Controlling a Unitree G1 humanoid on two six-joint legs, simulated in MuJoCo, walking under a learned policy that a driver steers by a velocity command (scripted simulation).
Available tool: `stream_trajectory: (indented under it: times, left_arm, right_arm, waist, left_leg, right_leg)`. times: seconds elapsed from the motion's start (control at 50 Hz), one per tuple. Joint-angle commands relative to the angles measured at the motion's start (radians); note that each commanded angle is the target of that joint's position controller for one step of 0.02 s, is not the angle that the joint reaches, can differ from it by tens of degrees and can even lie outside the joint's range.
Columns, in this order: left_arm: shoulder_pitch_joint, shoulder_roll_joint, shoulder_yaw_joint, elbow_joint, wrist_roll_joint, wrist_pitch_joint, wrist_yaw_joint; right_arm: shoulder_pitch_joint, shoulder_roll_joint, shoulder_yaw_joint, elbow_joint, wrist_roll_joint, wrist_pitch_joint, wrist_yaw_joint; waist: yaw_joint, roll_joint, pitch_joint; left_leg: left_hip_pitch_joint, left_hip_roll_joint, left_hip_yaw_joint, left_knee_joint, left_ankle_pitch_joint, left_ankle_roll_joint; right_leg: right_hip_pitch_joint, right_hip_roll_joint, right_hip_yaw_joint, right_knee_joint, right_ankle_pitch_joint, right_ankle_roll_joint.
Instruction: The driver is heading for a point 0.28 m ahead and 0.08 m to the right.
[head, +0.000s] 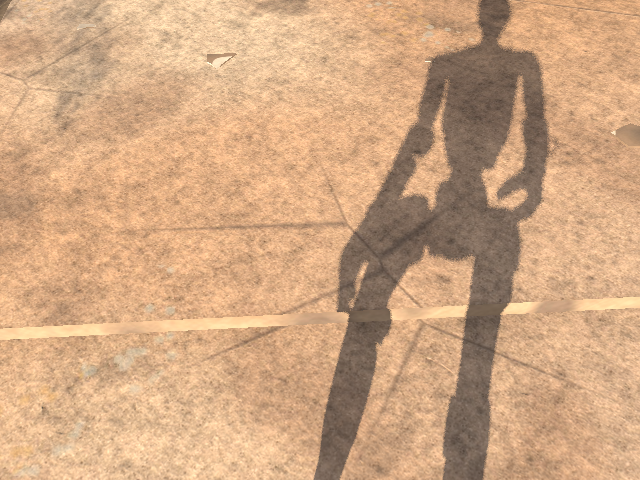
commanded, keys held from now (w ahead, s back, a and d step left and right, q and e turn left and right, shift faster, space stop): w+e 0.10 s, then no key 0.90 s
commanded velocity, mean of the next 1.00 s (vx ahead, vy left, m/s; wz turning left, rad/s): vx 0.17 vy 0.00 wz -0.04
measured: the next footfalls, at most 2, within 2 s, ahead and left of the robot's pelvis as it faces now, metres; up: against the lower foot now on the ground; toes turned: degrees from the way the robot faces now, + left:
left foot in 0.12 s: +0.22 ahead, +0.11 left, +0.00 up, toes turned +1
right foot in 0.54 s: +0.26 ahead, -0.09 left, +0.00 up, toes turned -6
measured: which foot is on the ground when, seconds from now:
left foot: up 0.00-0.10, down 0.12-1.00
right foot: down 0.00-0.12, up 0.14-0.52, down 0.54-1.00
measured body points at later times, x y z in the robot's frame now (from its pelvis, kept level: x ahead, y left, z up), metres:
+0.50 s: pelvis +0.18 +0.03 +0.00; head +0.20 +0.04 +0.45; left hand +0.29 +0.26 -0.15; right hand +0.18 -0.21 -0.15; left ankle +0.18 +0.11 -0.74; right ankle +0.23 -0.09 -0.73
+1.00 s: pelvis +0.21 +0.01 +0.00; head +0.21 +0.00 +0.45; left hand +0.24 +0.23 -0.16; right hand +0.18 -0.22 -0.16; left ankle +0.18 +0.11 -0.74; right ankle +0.22 -0.08 -0.74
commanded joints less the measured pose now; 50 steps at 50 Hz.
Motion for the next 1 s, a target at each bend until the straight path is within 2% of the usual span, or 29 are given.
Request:
stream_trajectory:
  times: [0.02, 0.06, 0.08, 0.1, 0.12, 0.14, 0.16, 0.18, 0.2, 0.22, 0.24, 0.28, 0.32, 0.34, 0.4, 0.46, 0.5, 0.52, 0.54, 0.56, 0.58, 0.6, 0.62, 0.66, 0.7, 0.76, 1.0]
  left_arm:
    - [0.042, 0.159, 0.031, -0.027, 0.004, -0.006, 0.009]
    - [0.029, 0.173, 0.034, -0.02, 0.007, 0.002, 0.016]
    - [0.017, 0.182, 0.036, -0.019, 0.005, 0.005, 0.017]
    - [0.008, 0.174, 0.033, -0.021, -0.001, 0.008, 0.016]
    - [-0.013, 0.14, 0.021, -0.055, -0.012, 0.004, 0.015]
    - [0.114, 0.016, -0.005, -0.073, -0.048, 0.008, 0.017]
    - [0.078, 0.145, 0.029, -0.044, -0.016, 0.023, 0.032]
    - [0.023, 0.128, 0.033, -0.052, -0.012, 0.025, 0.032]
    - [-0.004, 0.097, 0.026, -0.052, -0.006, 0.027, 0.029]
    - [-0.021, 0.09, 0.029, -0.048, 0.002, 0.038, 0.026]
    - [-0.009, 0.081, 0.029, -0.043, 0.013, 0.052, 0.02]
    - [0.004, 0.062, 0.03, -0.034, 0.018, 0.073, 0.012]
    - [-0.008, 0.05, 0.028, -0.03, 0.02, 0.086, 0.011]
    - [-0.03, 0.043, 0.024, -0.032, 0.021, 0.09, 0.012]
    - [-0.126, 0.036, 0.01, -0.044, 0.017, 0.096, 0.02]
    - [-0.166, 0.049, 0.003, -0.038, 0.01, 0.095, 0.034]
    - [-0.167, 0.048, -0.001, -0.026, 0.011, 0.088, 0.04]
    - [-0.158, 0.048, -0.005, -0.017, 0.015, 0.081, 0.043]
    - [-0.143, 0.09, 0.002, -0.007, 0.02, 0.071, 0.049]
    - [-0.133, 0.153, 0.011, -0.005, 0.025, 0.061, 0.053]
    - [-0.18, 0.143, 0.006, 0.001, -0.001, 0.065, 0.051]
    - [-0.212, 0.093, -0.004, -0.002, -0.004, 0.067, 0.044]
    - [-0.23, 0.074, -0.008, -0.001, -0.004, 0.067, 0.04]
    - [-0.209, 0.067, -0.011, 0.02, -0.006, 0.068, 0.047]
    - [-0.19, 0.066, -0.01, 0.043, -0.011, 0.067, 0.051]
    - [-0.189, 0.061, -0.011, 0.061, -0.008, 0.068, 0.053]
    - [-0.152, 0.039, -0.022, 0.136, -0.004, 0.075, 0.057]
  right_arm:
    - [-0.107, -0.065, -0.01, -0.088, 0.004, -0.018, -0.006]
    - [-0.066, -0.078, -0.017, -0.081, 0.002, -0.028, -0.014]
    - [0.017, -0.092, -0.025, -0.054, -0.001, -0.036, -0.021]
    - [0.163, -0.118, -0.039, -0.004, -0.011, -0.05, -0.032]
    - [0.333, -0.185, -0.057, 0.026, -0.037, -0.061, -0.049]
    - [0.375, -0.278, -0.08, 0.036, -0.044, -0.053, -0.054]
    - [0.356, -0.223, -0.074, 0.036, 0.003, -0.042, -0.049]
    - [0.266, -0.156, -0.053, 0.029, 0.013, -0.045, -0.046]
    - [0.212, -0.099, -0.037, 0.029, 0.015, -0.052, -0.042]
    - [0.186, -0.067, -0.027, 0.033, 0.017, -0.057, -0.044]
    - [0.168, -0.053, -0.021, 0.042, 0.021, -0.059, -0.048]
    - [0.187, -0.068, -0.02, 0.062, 0.021, -0.072, -0.049]
    - [0.187, -0.088, -0.021, 0.079, 0.022, -0.076, -0.051]
    - [0.183, -0.085, -0.018, 0.087, 0.021, -0.075, -0.052]
    - [0.214, -0.088, -0.013, 0.119, 0.018, -0.064, -0.054]
    - [0.257, -0.096, -0.013, 0.152, 0.015, -0.049, -0.055]
    - [0.247, -0.092, -0.011, 0.162, 0.02, -0.036, -0.06]
    - [0.24, -0.089, -0.01, 0.167, 0.024, -0.028, -0.064]
    - [0.263, -0.074, -0.006, 0.171, 0.019, -0.024, -0.067]
    - [0.319, -0.056, -0.006, 0.174, 0.011, -0.021, -0.068]
    - [0.418, 0.013, 0.009, 0.216, 0.029, -0.006, -0.071]
    - [0.396, -0.016, 0.006, 0.237, 0.023, 0.006, -0.078]
    - [0.357, -0.043, -0.003, 0.237, 0.02, 0.012, -0.081]
    - [0.319, -0.058, -0.01, 0.24, 0.02, 0.016, -0.077]
    - [0.32, -0.029, -0.002, 0.256, 0.021, 0.014, -0.077]
    - [0.312, -0.022, -0.001, 0.28, 0.022, 0.016, -0.084]
    - [0.315, 0.0, 0.008, 0.339, 0.022, 0.028, -0.092]
  waist:
    - [-0.01, -0.124, 0.035]
    - [-0.043, -0.124, 0.023]
    - [-0.082, -0.116, -0.016]
    - [-0.143, -0.076, -0.1]
    - [-0.207, -0.003, -0.225]
    - [-0.153, 0.215, -0.341]
    - [-0.159, 0.064, -0.3]
    - [-0.115, 0.031, -0.172]
    - [-0.091, 0.017, -0.111]
    - [-0.069, 0.03, -0.078]
    - [-0.043, 0.052, -0.068]
    - [-0.021, 0.047, -0.095]
    - [-0.002, 0.045, -0.1]
    - [0.0, 0.049, -0.093]
    - [-0.031, 0.081, -0.083]
    - [-0.054, 0.072, -0.088]
    - [-0.046, 0.05, -0.071]
    - [-0.032, 0.02, -0.06]
    - [-0.038, -0.031, -0.066]
    - [-0.083, -0.114, -0.063]
    - [-0.124, -0.201, -0.064]
    - [-0.107, -0.167, -0.016]
    - [-0.096, -0.146, 0.024]
    - [-0.082, -0.129, 0.012]
    - [-0.078, -0.098, -0.001]
    - [-0.074, -0.061, 0.004]
    - [-0.071, -0.044, 0.027]
  left_leg:
    - [0.059, -0.032, 0.034, -0.075, -0.015, 0.016]
    - [0.14, -0.059, 0.03, -0.131, -0.084, 0.036]
    - [0.25, -0.086, 0.035, -0.183, -0.102, 0.05]
    - [0.456, -0.084, 0.026, -0.245, -0.064, 0.074]
    - [0.697, 0.106, -0.155, -0.253, -0.075, 0.121]
    - [0.943, 0.396, -0.543, -0.295, 0.101, 0.254]
    - [0.838, 0.374, -0.569, -0.315, 0.256, 0.27]
    - [0.72, 0.322, -0.396, -0.315, 0.422, 0.252]
    - [0.621, 0.272, -0.281, -0.336, 0.545, 0.226]
    - [0.559, 0.226, -0.204, -0.356, 0.575, 0.19]
    - [0.498, 0.194, -0.15, -0.378, 0.596, 0.172]
    - [0.46, 0.175, -0.094, -0.387, 0.7, 0.173]
    - [0.432, 0.163, -0.047, -0.394, 0.709, 0.178]
    - [0.417, 0.149, -0.024, -0.394, 0.695, 0.171]
    - [0.398, 0.125, 0.01, -0.387, 0.641, 0.16]
    - [0.421, 0.143, -0.022, -0.364, 0.545, 0.165]
    - [0.407, 0.148, -0.052, -0.34, 0.382, 0.154]
    - [0.379, 0.13, -0.058, -0.319, 0.241, 0.125]
    - [0.339, 0.098, -0.062, -0.296, 0.078, 0.084]
    - [0.295, 0.029, -0.023, -0.251, -0.11, 0.052]
    - [0.363, -0.029, 0.01, -0.291, -0.254, 0.033]
    - [0.424, -0.028, 0.001, -0.321, -0.228, 0.021]
    - [0.441, -0.022, -0.009, -0.329, -0.179, 0.017]
    - [0.47, 0.006, -0.027, -0.336, -0.1, 0.025]
    - [0.466, 0.018, -0.031, -0.348, -0.087, 0.021]
    - [0.47, 0.02, -0.031, -0.359, -0.086, 0.015]
    - [0.477, 0.033, -0.035, -0.363, -0.101, 0.016]
  right_leg:
    - [-0.022, -0.283, 0.146, -0.01, 0.468, -0.121]
    - [0.006, -0.295, 0.167, 0.071, 0.587, -0.111]
    - [0.004, -0.28, 0.16, 0.168, 0.682, -0.1]
    - [-0.053, -0.234, 0.125, 0.338, 0.677, -0.081]
    - [-0.216, -0.181, 0.082, 0.589, 0.432, -0.053]
    - [-0.543, -0.018, -0.01, 0.923, -0.255, -0.002]
    - [-0.584, -0.031, 0.089, 1.02, -0.303, -0.007]
    - [-0.588, -0.063, 0.119, 1.026, -0.244, -0.007]
    - [-0.566, -0.09, 0.116, 0.982, -0.21, 0.001]
    - [-0.537, -0.108, 0.113, 0.935, -0.186, 0.009]
    - [-0.488, -0.111, 0.105, 0.899, -0.168, 0.023]
    - [-0.425, -0.085, 0.09, 0.866, -0.119, 0.039]
    - [-0.404, -0.083, 0.078, 0.796, -0.076, 0.049]
    - [-0.394, -0.087, 0.069, 0.732, -0.051, 0.052]
    - [-0.336, -0.091, 0.032, 0.557, 0.017, 0.05]
    - [-0.29, -0.089, 0.021, 0.458, 0.023, 0.039]
    - [-0.231, -0.089, 0.016, 0.339, 0.034, 0.024]
    - [-0.163, -0.098, 0.028, 0.22, 0.119, 0.016]
    - [-0.081, -0.164, 0.1, 0.17, 0.239, 0.009]
    - [-0.037, -0.275, 0.2, 0.185, 0.458, -0.01]
    - [-0.131, -0.323, 0.243, 0.174, 0.469, -0.082]
    - [-0.212, -0.291, 0.241, 0.149, 0.357, -0.073]
    - [-0.251, -0.245, 0.208, 0.141, 0.289, -0.044]
    - [-0.237, -0.197, 0.167, 0.138, 0.258, -0.015]
    - [-0.195, -0.187, 0.154, 0.142, 0.267, -0.011]
    - [-0.18, -0.188, 0.153, 0.144, 0.284, -0.013]
    - [-0.194, -0.173, 0.145, 0.118, 0.215, -0.007]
